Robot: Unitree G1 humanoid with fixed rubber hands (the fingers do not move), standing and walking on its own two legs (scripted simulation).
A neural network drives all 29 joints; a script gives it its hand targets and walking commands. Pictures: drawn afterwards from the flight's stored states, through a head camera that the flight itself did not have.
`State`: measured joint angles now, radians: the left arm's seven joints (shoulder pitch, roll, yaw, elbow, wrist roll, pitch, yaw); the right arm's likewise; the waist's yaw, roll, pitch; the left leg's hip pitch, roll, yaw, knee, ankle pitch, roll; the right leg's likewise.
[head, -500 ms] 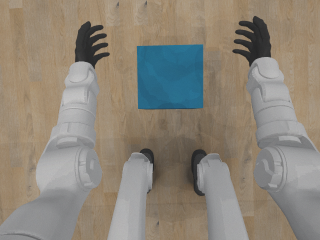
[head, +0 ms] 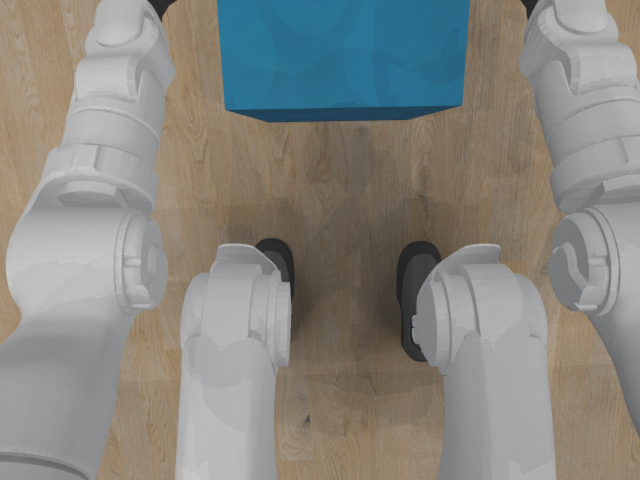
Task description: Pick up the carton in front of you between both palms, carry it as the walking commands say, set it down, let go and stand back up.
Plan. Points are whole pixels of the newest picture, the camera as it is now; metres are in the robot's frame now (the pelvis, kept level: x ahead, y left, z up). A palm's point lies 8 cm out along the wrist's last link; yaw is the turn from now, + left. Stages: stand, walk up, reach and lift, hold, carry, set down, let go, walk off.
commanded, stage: reach and lift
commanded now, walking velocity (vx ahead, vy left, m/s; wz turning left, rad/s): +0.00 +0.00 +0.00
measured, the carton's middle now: (339, 23) +0.55 +0.02 -0.26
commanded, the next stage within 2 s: none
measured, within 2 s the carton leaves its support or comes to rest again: leaves its support in 0.92 s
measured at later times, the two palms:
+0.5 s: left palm (167, 7) +0.54 +0.19 -0.19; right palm (526, 1) +0.54 -0.16 -0.19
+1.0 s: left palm out of the picture +0.54 +0.16 -0.17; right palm out of the picture +0.55 -0.14 -0.16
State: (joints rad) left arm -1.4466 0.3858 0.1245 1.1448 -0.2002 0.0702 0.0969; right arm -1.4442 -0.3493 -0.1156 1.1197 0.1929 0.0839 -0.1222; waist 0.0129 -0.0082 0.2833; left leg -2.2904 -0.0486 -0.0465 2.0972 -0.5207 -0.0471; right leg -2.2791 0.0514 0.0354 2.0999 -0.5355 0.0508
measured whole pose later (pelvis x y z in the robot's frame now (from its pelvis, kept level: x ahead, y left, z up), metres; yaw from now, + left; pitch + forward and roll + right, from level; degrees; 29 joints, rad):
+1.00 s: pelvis +0.01 +0.00 -0.02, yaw +0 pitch +39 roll +0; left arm -1.31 0.24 0.16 0.93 -0.13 0.20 0.17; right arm -1.31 -0.20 -0.20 0.91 0.11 0.20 -0.17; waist 0.01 -0.02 0.23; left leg -2.30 -0.06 -0.04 2.21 -0.58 -0.05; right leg -2.29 0.09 0.06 2.21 -0.60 0.07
